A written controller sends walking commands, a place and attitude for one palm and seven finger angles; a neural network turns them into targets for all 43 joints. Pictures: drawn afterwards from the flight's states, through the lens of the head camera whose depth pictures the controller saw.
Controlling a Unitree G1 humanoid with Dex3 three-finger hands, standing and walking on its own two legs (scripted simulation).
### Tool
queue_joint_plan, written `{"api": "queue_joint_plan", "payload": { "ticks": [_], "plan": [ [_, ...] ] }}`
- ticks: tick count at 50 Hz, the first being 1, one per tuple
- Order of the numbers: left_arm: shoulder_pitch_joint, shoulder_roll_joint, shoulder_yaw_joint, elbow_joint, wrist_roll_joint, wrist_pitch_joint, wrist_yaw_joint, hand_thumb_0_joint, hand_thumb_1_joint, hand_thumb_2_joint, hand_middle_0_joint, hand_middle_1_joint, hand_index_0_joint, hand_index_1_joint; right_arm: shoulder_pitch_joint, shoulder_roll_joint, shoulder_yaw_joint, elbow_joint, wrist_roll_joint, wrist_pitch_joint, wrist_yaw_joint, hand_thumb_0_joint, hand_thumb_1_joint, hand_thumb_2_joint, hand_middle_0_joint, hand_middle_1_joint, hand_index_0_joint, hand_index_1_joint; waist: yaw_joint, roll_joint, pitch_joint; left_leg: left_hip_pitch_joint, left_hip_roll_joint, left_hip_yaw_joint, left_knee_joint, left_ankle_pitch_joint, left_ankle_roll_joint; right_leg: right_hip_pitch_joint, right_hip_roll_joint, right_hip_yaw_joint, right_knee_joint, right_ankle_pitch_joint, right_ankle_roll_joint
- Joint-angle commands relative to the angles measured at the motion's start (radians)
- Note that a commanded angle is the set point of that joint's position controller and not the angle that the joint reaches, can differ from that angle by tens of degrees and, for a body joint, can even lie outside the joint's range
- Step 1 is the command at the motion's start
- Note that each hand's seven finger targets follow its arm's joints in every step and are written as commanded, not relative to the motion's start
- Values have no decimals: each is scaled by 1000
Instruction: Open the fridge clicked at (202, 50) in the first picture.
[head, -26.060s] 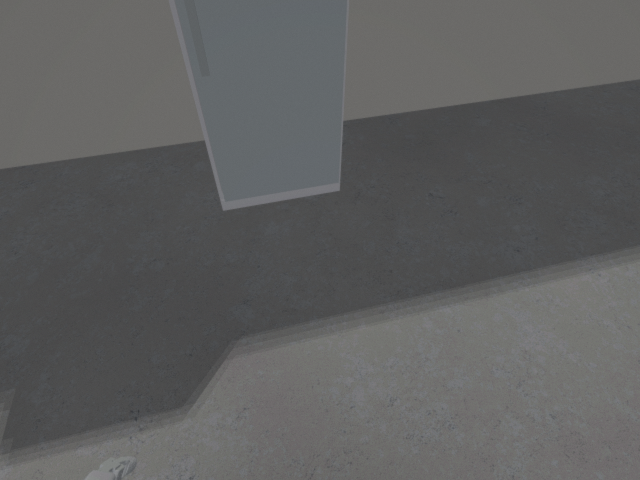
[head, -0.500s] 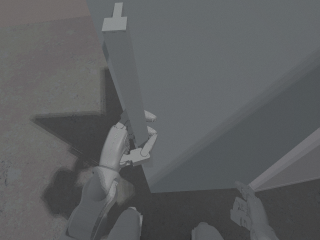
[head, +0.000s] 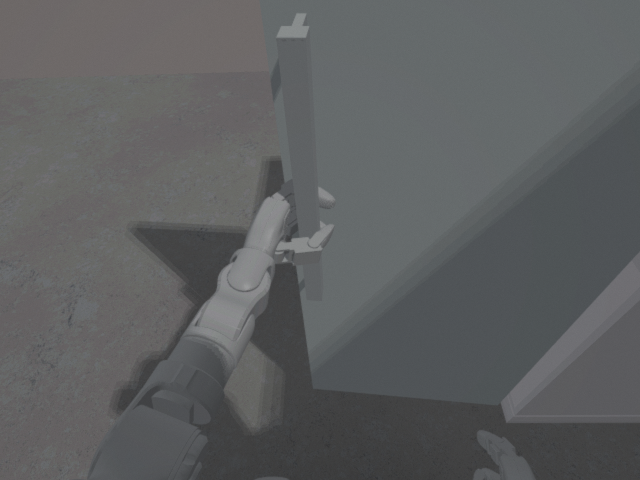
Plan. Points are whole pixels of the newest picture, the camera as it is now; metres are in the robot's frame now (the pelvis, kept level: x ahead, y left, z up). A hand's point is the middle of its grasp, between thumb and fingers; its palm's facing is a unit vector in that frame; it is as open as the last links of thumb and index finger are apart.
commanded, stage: stop walking and hold the door back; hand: left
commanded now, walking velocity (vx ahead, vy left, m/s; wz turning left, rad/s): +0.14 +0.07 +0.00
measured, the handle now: (309, 192) +0.44 +0.04 +0.13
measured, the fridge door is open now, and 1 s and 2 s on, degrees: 85 82 81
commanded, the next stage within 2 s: loosen the grip on the handle in 0.66 s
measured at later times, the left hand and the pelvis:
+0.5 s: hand (313, 232) +0.40 +0.04 +0.10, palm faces -0.29 -0.94 -0.16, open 6.4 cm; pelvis +0.00 +0.04 +0.01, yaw -7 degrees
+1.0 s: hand (311, 229) +0.40 +0.04 +0.10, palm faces -0.28 -0.95 -0.11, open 8.7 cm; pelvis +0.00 +0.03 +0.01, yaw -7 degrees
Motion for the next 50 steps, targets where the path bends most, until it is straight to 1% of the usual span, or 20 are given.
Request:
{"api": "queue_joint_plan", "payload": {
  "ticks": [1,9,10,11,12,13,15,18,20,23,26,34,37,38,39,40,41,42,43,50],
  "plan": [
    [-419,273,240,-121,-2,-62,39,0,900,900,-450,-1400,-450,-1400,-42,-116,-71,-107,-4,-61,-28,0,-900,-900,200,300,200,300,12,-304,-231,-191,37,-50,230,-33,-29,139,-325,497,-411,-585,-142],
    [-504,269,276,-42,-7,-131,28,0,900,900,-450,-1400,-450,-1400,12,-95,-45,-65,-4,-102,-31,0,-900,-900,200,300,200,300,-13,-286,-312,194,1,158,-299,51,-17,56,-173,97,-233,-468,-56],
    [-528,244,256,-49,-7,-142,16,0,900,900,-450,-1400,-450,-1400,20,-103,-44,-65,-5,-108,-30,0,-900,-900,200,300,200,300,-27,-193,-301,255,8,123,-356,40,-11,-6,-134,57,-124,-459,-32],
    [-557,210,237,-63,-8,-154,6,0,900,900,-450,-1400,-450,-1400,17,-126,-48,-74,-11,-114,-28,0,-900,-900,200,300,200,300,-26,-13,-270,259,113,-60,-462,-55,30,-88,-63,-2,58,-390,3],
    [-576,163,201,-93,-27,-161,1,0,900,900,-450,-1400,-450,-1400,-3,-157,-56,-101,-3,-118,-26,0,-900,-900,200,300,200,300,-22,195,-224,276,323,-385,-595,-53,123,-210,40,-64,287,-322,44],
    [-587,146,180,-118,-25,-161,0,0,900,900,-450,-1400,-450,-1400,-12,-137,-50,-110,-4,-113,-18,0,-900,-900,200,300,200,300,-6,98,-214,262,418,-504,-627,130,208,-240,14,20,395,-283,29],
    [-522,112,152,-107,-21,-156,-5,0,900,900,-450,-1400,-450,-1400,-27,-140,-51,-110,1,-102,-6,0,-900,-900,200,300,200,300,-5,-34,-237,188,410,-412,-562,189,207,-145,-45,79,304,-222,16],
    [-458,211,217,-151,-1,-153,15,0,900,900,-450,-1400,-450,-1400,28,-171,-61,-95,4,-102,-8,0,-900,-900,200,300,200,300,5,15,-282,201,298,-112,-377,504,93,106,9,-31,-73,-140,10],
    [-444,100,107,-196,4,-148,-3,0,900,900,-450,-1400,-450,-1400,31,-141,-46,-109,10,-119,-1,0,-900,-900,200,300,200,300,-22,37,-341,208,254,-31,-312,549,37,227,-3,-9,-200,0,-4],
    [-409,182,154,-227,22,-133,13,0,900,900,-450,-1400,-450,-1400,52,-129,-59,-108,2,-128,-6,0,-900,-900,200,300,200,300,-37,-92,-367,36,170,44,-234,338,-22,346,-178,141,-172,221,-79],
    [-294,215,215,-188,-5,-112,16,0,900,900,-450,-1400,-450,-1400,37,-125,-66,-109,5,-121,-25,0,-900,-900,200,300,200,300,2,-277,-331,3,92,7,-187,33,-37,294,-219,200,-214,211,-118],
    [-313,122,132,-251,-1,-118,23,0,900,900,-450,-1400,-450,-1400,-35,-116,-42,-121,-7,-111,-28,0,-900,-900,200,300,200,300,3,-5,-314,176,210,-71,-398,444,30,141,-48,26,-116,32,17],
    [-309,110,112,-231,-2,-112,24,0,900,900,-450,-1400,-450,-1400,-34,-116,-46,-126,-2,-103,-28,0,-900,-900,200,300,200,300,-1,-106,-322,166,172,-13,-355,434,6,184,-79,61,-167,102,7],
    [-832,499,393,-440,112,-156,22,0,900,900,-450,-1400,-450,-1400,47,-126,-135,-174,-32,-139,-16,0,-900,-900,200,300,200,300,10,-353,-267,141,147,42,-273,379,21,267,-53,127,-247,369,30],
    [-637,275,270,34,69,-68,-30,0,779,842,-450,-1400,-450,-1400,15,-146,-70,-130,5,-217,22,0,-900,-900,200,300,200,300,-116,-370,-555,108,-3,16,-425,572,29,322,27,54,-67,586,-43],
    [-467,184,277,52,0,-69,-37,0,658,783,-450,-1400,-450,-1400,64,-150,-79,-98,23,-213,32,0,-900,-900,200,300,200,300,-77,-288,-436,113,25,10,-376,586,3,153,4,-4,-32,480,-28],
    [-371,101,225,-13,-25,-83,-62,0,538,725,-450,-1400,-450,-1400,100,-162,-74,-110,12,-187,46,0,-900,-900,200,300,200,300,-64,-222,-538,171,41,-10,-358,640,-18,138,5,-7,-28,402,-16],
    [-369,105,237,-10,-48,-91,-79,0,417,667,-450,-1400,-450,-1400,74,-150,-70,-118,14,-186,55,0,-900,-900,200,300,200,300,-29,93,-523,268,35,18,-341,676,-37,77,-12,15,-47,352,-24],
    [-410,195,302,-107,-75,-115,-78,0,296,608,-450,-1400,-450,-1400,62,-158,-70,-122,3,-190,64,0,-900,-900,200,300,200,300,-11,194,-526,306,22,21,-332,609,-46,82,-10,23,-73,303,-31],
    [-384,132,189,-25,-37,-281,-81,0,-550,200,-423,-1367,-423,-1367,41,-163,-65,-200,20,-220,87,0,-900,-900,200,300,200,300,-57,-354,-328,-52,9,45,-353,137,15,77,-2,86,-152,-29,5]
  ]
}}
